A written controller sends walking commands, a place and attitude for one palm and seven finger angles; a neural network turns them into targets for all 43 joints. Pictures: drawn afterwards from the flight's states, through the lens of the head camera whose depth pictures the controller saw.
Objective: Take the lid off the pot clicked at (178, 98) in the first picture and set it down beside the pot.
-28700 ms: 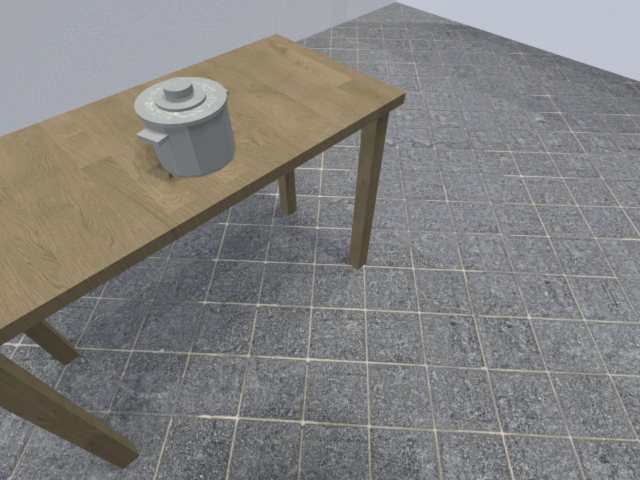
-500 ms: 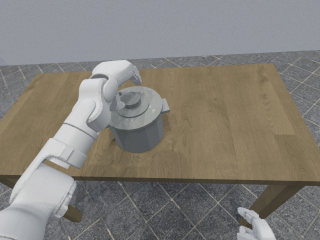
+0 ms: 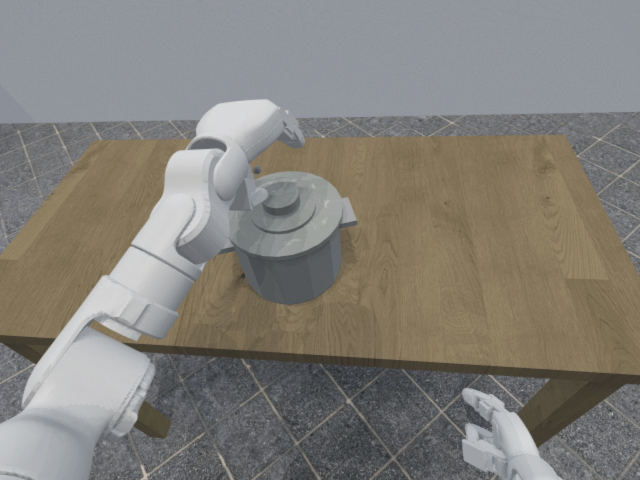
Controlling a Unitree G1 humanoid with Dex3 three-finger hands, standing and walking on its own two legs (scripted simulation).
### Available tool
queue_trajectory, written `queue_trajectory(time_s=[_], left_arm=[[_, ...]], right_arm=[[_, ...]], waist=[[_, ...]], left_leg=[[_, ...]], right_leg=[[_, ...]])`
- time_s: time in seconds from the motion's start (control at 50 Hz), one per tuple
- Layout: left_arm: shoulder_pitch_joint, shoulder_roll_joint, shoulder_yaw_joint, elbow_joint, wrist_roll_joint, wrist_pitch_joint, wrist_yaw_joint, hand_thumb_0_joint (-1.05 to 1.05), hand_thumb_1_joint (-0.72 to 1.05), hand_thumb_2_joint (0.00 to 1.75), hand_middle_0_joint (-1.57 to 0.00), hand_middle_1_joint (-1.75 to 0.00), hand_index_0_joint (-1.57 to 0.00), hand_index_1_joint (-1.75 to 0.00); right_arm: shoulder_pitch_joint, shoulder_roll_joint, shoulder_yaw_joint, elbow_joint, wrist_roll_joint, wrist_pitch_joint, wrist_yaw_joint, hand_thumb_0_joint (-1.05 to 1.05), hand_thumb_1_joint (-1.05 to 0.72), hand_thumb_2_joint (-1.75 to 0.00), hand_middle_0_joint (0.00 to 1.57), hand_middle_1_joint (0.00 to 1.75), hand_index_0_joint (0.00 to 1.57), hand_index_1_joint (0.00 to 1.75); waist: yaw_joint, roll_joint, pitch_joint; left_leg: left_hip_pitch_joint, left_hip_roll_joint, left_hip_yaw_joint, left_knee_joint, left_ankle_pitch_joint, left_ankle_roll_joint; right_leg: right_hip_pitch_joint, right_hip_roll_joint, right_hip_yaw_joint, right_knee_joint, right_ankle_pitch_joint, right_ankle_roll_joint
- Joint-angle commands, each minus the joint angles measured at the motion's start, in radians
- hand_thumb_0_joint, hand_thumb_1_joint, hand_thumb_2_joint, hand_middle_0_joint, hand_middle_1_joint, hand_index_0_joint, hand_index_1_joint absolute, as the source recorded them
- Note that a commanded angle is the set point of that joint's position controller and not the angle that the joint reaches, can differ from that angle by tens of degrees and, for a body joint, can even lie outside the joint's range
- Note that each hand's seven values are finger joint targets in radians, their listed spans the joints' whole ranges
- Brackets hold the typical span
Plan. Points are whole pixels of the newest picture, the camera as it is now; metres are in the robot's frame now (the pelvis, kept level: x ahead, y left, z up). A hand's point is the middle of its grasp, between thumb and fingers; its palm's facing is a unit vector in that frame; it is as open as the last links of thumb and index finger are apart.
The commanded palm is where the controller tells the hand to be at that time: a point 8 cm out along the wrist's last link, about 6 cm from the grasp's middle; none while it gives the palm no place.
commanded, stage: move the open hand above the knob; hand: left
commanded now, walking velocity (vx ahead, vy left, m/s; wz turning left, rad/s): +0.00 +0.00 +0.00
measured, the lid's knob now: (280, 198) +0.45 +0.09 +0.11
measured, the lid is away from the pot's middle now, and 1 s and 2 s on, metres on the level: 0.00 0.00 0.00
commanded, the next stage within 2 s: lower the open fingers around the knob in 0.30 s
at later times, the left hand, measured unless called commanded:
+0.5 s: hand (279, 190) +0.42 +0.08 +0.16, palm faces -0.22 -0.06 -0.97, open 10.1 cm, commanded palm +0.40 +0.10 +0.24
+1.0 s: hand (260, 202) +0.42 +0.11 +0.13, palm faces -0.30 -0.11 -0.95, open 10.2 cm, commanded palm +0.41 +0.11 +0.20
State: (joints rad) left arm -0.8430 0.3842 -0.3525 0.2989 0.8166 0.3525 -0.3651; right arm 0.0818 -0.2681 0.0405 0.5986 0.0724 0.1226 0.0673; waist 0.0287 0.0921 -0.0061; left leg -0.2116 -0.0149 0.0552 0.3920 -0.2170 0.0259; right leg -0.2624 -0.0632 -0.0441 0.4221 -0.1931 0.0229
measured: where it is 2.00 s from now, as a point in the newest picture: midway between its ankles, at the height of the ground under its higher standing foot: outside the picture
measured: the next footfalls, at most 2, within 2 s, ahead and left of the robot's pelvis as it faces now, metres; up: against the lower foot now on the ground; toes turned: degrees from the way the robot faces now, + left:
none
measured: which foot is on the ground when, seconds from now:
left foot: down 0.00-1.00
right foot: down 0.00-1.00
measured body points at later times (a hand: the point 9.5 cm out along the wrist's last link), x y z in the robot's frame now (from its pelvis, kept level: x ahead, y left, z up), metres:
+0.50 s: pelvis +0.00 -0.01 +0.00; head +0.02 -0.06 +0.45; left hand +0.42 +0.08 +0.21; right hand +0.18 -0.24 -0.12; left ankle -0.01 +0.10 -0.74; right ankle +0.01 -0.14 -0.74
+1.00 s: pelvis +0.00 -0.01 +0.00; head +0.03 -0.05 +0.45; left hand +0.43 +0.12 +0.18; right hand +0.18 -0.24 -0.12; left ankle -0.01 +0.10 -0.74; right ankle +0.01 -0.14 -0.74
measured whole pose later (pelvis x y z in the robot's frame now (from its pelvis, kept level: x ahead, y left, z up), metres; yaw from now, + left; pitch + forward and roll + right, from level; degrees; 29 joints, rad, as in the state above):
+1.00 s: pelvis +0.00 -0.01 +0.00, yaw +0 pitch +3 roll +1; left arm -0.80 0.37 -0.34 0.45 0.82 0.36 -0.40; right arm 0.13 -0.29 0.03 0.59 0.08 0.13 0.05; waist -0.01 0.09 0.00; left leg -0.22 -0.01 0.05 0.40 -0.23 0.02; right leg -0.28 -0.05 -0.04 0.43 -0.20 0.02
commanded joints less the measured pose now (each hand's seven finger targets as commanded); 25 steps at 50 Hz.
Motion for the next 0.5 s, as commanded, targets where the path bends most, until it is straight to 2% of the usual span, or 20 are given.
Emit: queue_trajectory(time_s=[0.0, 0.02, 0.06, 0.08, 0.1, 0.12, 0.18, 0.22, 0.24, 0.26, 0.3, 0.34, 0.36, 0.38, 0.4, 0.42, 0.48], left_arm=[[-0.339, 0.059, 0.053, -0.146, 0.033, 0.005, 0.027, 0.0, -0.3, 1.42, -0.83, -0.08, -0.83, -0.08], [-0.354, 0.037, 0.023, -0.167, 0.039, 0.007, 0.021, 0.0, -0.3, 1.42, -0.83, -0.08, -0.83, -0.08], [-0.462, 0.119, 0.067, -0.253, 0.056, 0.001, 0.025, 0.0, -0.3, 1.42, -0.83, -0.08, -0.83, -0.08], [-0.5, 0.187, 0.116, -0.274, 0.062, -0.005, 0.029, 0.0, -0.3, 1.42, -0.83, -0.08, -0.83, -0.08], [-0.583, 0.196, 0.11, -0.3, 0.066, -0.01, 0.032, 0.0, -0.3, 1.42, -0.83, -0.08, -0.83, -0.08], [-0.628, 0.203, 0.11, -0.304, 0.064, -0.009, 0.038, 0.0, -0.3, 1.42, -0.83, -0.08, -0.83, -0.08], [-0.558, 0.244, 0.18, -0.157, 0.047, 0.011, 0.049, 0.0, -0.3, 1.42, -0.83, -0.08, -0.83, -0.08], [-0.502, 0.18, 0.142, -0.08, 0.035, 0.018, 0.048, 0.0, -0.3, 1.42, -0.83, -0.08, -0.83, -0.08], [-0.459, 0.172, 0.147, -0.088, 0.03, 0.018, 0.046, 0.0, -0.3, 1.42, -0.83, -0.08, -0.83, -0.08], [-0.402, 0.147, 0.128, -0.058, 0.034, 0.021, 0.039, 0.0, -0.3, 1.42, -0.83, -0.08, -0.83, -0.08], [-0.317, 0.1, 0.097, -0.091, 0.034, 0.013, 0.022, 0.0, -0.3, 1.42, -0.83, -0.08, -0.83, -0.08], [-0.354, 0.078, 0.06, -0.117, 0.044, 0.011, 0.012, 0.0, -0.3, 1.42, -0.83, -0.08, -0.83, -0.08], [-0.397, 0.098, 0.066, -0.153, 0.05, 0.009, 0.012, 0.0, -0.3, 1.42, -0.83, -0.08, -0.83, -0.08], [-0.432, 0.127, 0.086, -0.173, 0.053, 0.004, 0.012, 0.0, -0.3, 1.42, -0.83, -0.08, -0.83, -0.08], [-0.478, 0.178, 0.127, -0.167, 0.035, 0.003, 0.008, 0.0, -0.3, 1.42, -0.83, -0.08, -0.83, -0.08], [-0.525, 0.244, 0.17, -0.165, 0.038, 0.001, 0.009, 0.0, -0.3, 1.42, -0.83, -0.08, -0.83, -0.08], [-0.576, 0.303, 0.216, -0.162, 0.03, -0.004, 0.019, 0.0, -0.3, 1.42, -0.83, -0.08, -0.83, -0.08]], right_arm=[[-0.116, -0.102, -0.04, -0.159, 0.013, -0.011, 0.008, 0.0, -0.9, -0.9, 0.2, 0.3, 0.2, 0.3], [-0.131, -0.098, -0.041, -0.173, 0.013, -0.007, 0.011, 0.0, -0.9, -0.9, 0.2, 0.3, 0.2, 0.3], [-0.14, -0.097, -0.04, -0.183, 0.011, -0.006, 0.009, 0.0, -0.9, -0.9, 0.2, 0.3, 0.2, 0.3], [-0.143, -0.098, -0.039, -0.184, 0.009, -0.006, 0.005, 0.0, -0.9, -0.9, 0.2, 0.3, 0.2, 0.3], [-0.14, -0.092, -0.034, -0.182, 0.008, -0.015, -0.002, 0.0, -0.9, -0.9, 0.2, 0.3, 0.2, 0.3], [-0.134, -0.087, -0.033, -0.174, 0.007, -0.025, -0.008, 0.0, -0.9, -0.9, 0.2, 0.3, 0.2, 0.3], [-0.107, -0.097, -0.029, -0.137, 0.005, -0.028, -0.02, 0.0, -0.9, -0.9, 0.2, 0.3, 0.2, 0.3], [-0.11, -0.092, -0.023, -0.128, 0.005, -0.026, -0.022, 0.0, -0.9, -0.9, 0.2, 0.3, 0.2, 0.3], [-0.104, -0.094, -0.027, -0.132, 0.004, -0.025, -0.019, 0.0, -0.9, -0.9, 0.2, 0.3, 0.2, 0.3], [-0.116, -0.096, -0.028, -0.139, 0.005, -0.02, -0.014, 0.0, -0.9, -0.9, 0.2, 0.3, 0.2, 0.3], [-0.126, -0.099, -0.033, -0.161, 0.008, -0.009, -0.002, 0.0, -0.9, -0.9, 0.2, 0.3, 0.2, 0.3], [-0.132, -0.1, -0.036, -0.171, 0.013, 0.002, 0.003, 0.0, -0.9, -0.9, 0.2, 0.3, 0.2, 0.3], [-0.129, -0.101, -0.036, -0.175, 0.014, 0.004, 0.002, 0.0, -0.9, -0.9, 0.2, 0.3, 0.2, 0.3], [-0.131, -0.103, -0.039, -0.176, 0.013, 0.004, -0.001, 0.0, -0.9, -0.9, 0.2, 0.3, 0.2, 0.3], [-0.117, -0.107, -0.039, -0.175, 0.01, -0.003, -0.01, 0.0, -0.9, -0.9, 0.2, 0.3, 0.2, 0.3], [-0.113, -0.108, -0.036, -0.169, 0.007, -0.009, -0.022, 0.0, -0.9, -0.9, 0.2, 0.3, 0.2, 0.3], [-0.104, -0.107, -0.032, -0.157, 0.0, -0.029, -0.038, 0.0, -0.9, -0.9, 0.2, 0.3, 0.2, 0.3]], waist=[[-0.018, -0.126, -0.338], [-0.023, -0.109, -0.351], [-0.025, -0.09, -0.412], [-0.028, -0.115, -0.431], [-0.032, -0.101, -0.443], [-0.035, -0.081, -0.449], [-0.026, -0.151, -0.388], [-0.02, -0.164, -0.342], [-0.01, -0.164, -0.352], [-0.007, -0.172, -0.331], [-0.003, -0.162, -0.36], [-0.017, -0.157, -0.338], [-0.022, -0.147, -0.346], [-0.029, -0.177, -0.351], [-0.032, -0.183, -0.37], [-0.029, -0.183, -0.377], [-0.025, -0.137, -0.416]], left_leg=[[0.089, -0.013, -0.026, -0.028, 0.241, 0.016], [0.098, -0.016, -0.026, -0.016, 0.252, 0.017], [0.118, -0.019, -0.036, -0.007, 0.266, 0.021], [0.114, -0.013, -0.044, -0.001, 0.258, 0.023], [0.123, -0.016, -0.046, -0.007, 0.263, 0.024], [0.137, -0.017, -0.049, -0.008, 0.271, 0.025], [0.088, -0.011, -0.047, -0.023, 0.241, 0.023], [0.061, -0.017, -0.037, -0.035, 0.23, 0.019], [0.063, -0.019, -0.034, -0.037, 0.232, 0.02], [0.05, -0.018, -0.031, -0.033, 0.236, 0.018], [0.06, -0.02, -0.022, -0.024, 0.257, 0.02], [0.055, -0.021, -0.017, -0.02, 0.233, 0.02], [0.064, -0.021, -0.02, -0.02, 0.23, 0.023], [0.067, -0.017, -0.025, -0.012, 0.228, 0.028], [0.07, -0.023, -0.022, -0.017, 0.201, 0.033], [0.063, -0.025, -0.022, -0.023, 0.185, 0.035], [0.07, -0.022, -0.033, -0.018, 0.197, 0.038]], right_leg=[[0.138, 0.066, -0.018, -0.01, 0.22, -0.067], [0.138, 0.066, -0.018, -0.003, 0.232, -0.068], [0.169, 0.068, -0.008, 0.005, 0.252, -0.07], [0.183, 0.068, -0.006, 0.008, 0.246, -0.069], [0.192, 0.071, 0.0, 0.008, 0.253, -0.069], [0.19, 0.072, 0.004, 0.007, 0.263, -0.07], [0.19, 0.073, 0.001, -0.01, 0.251, -0.066], [0.182, 0.068, -0.001, -0.012, 0.251, -0.063], [0.191, 0.064, 0.0, -0.013, 0.259, -0.062], [0.185, 0.063, -0.002, -0.009, 0.266, -0.062], [0.201, 0.059, -0.002, -0.003, 0.29, -0.061], [0.179, 0.06, -0.005, -0.005, 0.272, -0.06], [0.178, 0.061, -0.003, -0.005, 0.268, -0.061], [0.177, 0.063, -0.003, -0.006, 0.263, -0.06], [0.19, 0.061, 0.008, -0.013, 0.253, -0.054], [0.204, 0.059, 0.019, -0.016, 0.247, -0.051], [0.224, 0.053, 0.036, -0.009, 0.263, -0.056]])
